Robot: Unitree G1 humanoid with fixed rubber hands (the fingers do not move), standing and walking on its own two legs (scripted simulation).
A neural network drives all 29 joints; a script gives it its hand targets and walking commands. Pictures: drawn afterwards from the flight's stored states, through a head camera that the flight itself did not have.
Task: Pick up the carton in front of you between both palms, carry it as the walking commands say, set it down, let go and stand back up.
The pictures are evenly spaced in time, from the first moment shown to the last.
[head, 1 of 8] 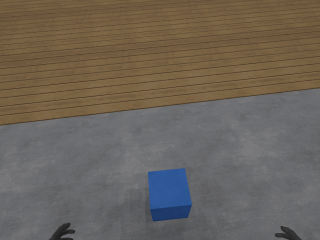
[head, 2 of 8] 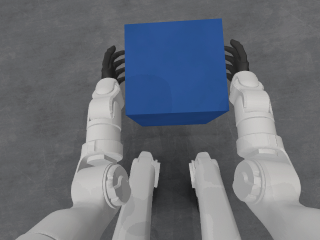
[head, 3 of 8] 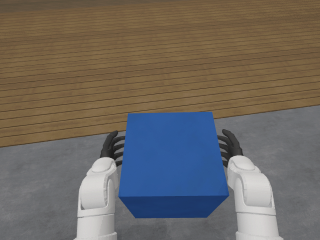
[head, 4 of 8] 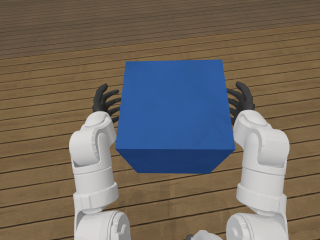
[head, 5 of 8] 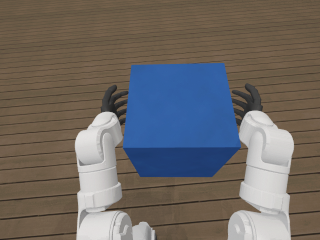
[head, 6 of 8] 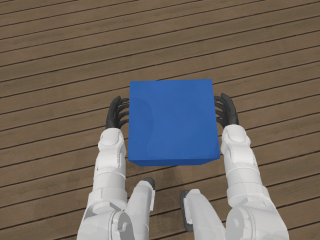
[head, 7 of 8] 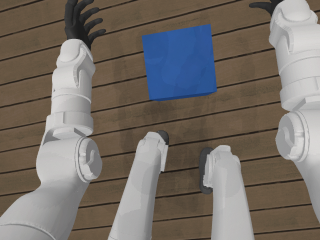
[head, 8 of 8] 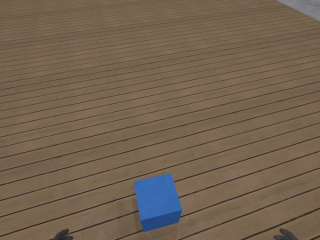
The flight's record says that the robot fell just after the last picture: no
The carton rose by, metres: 1.06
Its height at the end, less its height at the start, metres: +0.34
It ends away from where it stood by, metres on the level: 4.96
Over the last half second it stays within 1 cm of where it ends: yes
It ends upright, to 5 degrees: yes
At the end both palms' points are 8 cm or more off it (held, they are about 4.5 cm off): yes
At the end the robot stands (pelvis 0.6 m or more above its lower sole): yes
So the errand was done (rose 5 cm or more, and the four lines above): yes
